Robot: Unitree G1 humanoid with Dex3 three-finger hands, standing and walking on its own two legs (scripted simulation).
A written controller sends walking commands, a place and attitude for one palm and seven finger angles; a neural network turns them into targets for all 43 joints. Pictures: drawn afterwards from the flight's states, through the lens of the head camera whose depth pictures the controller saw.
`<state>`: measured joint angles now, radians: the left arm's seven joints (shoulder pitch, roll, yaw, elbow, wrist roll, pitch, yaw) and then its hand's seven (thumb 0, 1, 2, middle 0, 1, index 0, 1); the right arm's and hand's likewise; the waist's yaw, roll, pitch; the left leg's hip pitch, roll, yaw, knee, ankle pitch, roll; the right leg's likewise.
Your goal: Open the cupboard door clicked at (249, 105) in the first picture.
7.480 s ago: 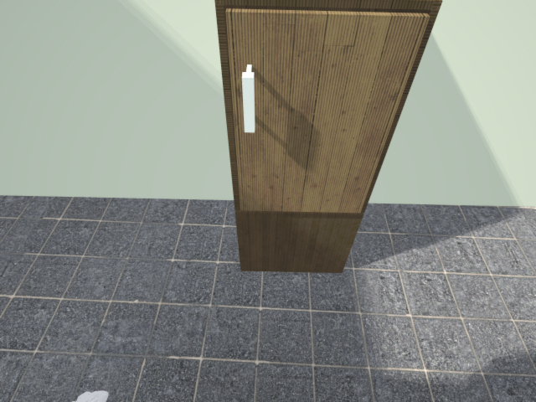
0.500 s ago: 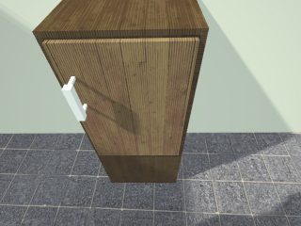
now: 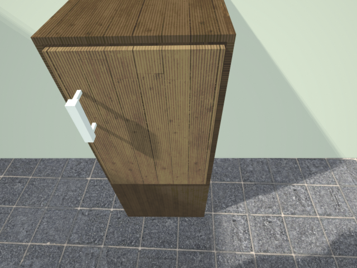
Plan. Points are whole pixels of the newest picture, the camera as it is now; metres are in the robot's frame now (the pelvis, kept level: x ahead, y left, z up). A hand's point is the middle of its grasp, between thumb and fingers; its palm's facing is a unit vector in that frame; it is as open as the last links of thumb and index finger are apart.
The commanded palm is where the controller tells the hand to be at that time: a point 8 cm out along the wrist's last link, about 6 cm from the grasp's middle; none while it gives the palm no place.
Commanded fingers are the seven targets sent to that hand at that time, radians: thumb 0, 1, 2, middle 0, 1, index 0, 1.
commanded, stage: look again from close up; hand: left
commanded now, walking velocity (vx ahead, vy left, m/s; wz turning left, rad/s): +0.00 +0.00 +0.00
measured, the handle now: (84, 116) +0.46 +0.28 +0.08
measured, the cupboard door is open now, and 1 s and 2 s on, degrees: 0 0 0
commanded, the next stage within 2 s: shuffle to correct the standing spot in 0.46 s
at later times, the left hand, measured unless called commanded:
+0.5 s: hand out of the picture -0.01 +0.18 -0.17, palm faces +0.03 -0.98 -0.21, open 7.4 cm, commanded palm none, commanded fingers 0.00 0.90 0.90 -0.20 -0.30 -0.20 -0.30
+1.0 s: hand out of the picture -0.01 +0.24 -0.19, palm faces +0.06 -0.97 -0.22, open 7.4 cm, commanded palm none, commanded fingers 0.00 0.90 0.90 -0.20 -0.30 -0.20 -0.30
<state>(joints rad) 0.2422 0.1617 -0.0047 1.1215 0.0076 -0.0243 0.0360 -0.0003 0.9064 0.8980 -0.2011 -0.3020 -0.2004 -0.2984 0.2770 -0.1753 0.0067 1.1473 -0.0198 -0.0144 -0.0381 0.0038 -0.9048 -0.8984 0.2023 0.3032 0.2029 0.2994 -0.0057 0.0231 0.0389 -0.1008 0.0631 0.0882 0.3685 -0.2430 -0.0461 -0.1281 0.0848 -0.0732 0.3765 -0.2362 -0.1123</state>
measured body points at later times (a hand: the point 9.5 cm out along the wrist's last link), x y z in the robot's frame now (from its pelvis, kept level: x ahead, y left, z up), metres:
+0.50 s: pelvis -0.01 +0.01 +0.00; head +0.01 +0.00 +0.45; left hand -0.01 +0.23 -0.16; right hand -0.02 -0.20 -0.17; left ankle -0.03 +0.15 -0.74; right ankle -0.02 -0.04 -0.74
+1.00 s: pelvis -0.04 +0.05 -0.01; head -0.02 +0.06 +0.44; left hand -0.01 +0.29 -0.17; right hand -0.02 -0.18 -0.16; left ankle -0.04 +0.18 -0.74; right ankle -0.02 -0.04 -0.74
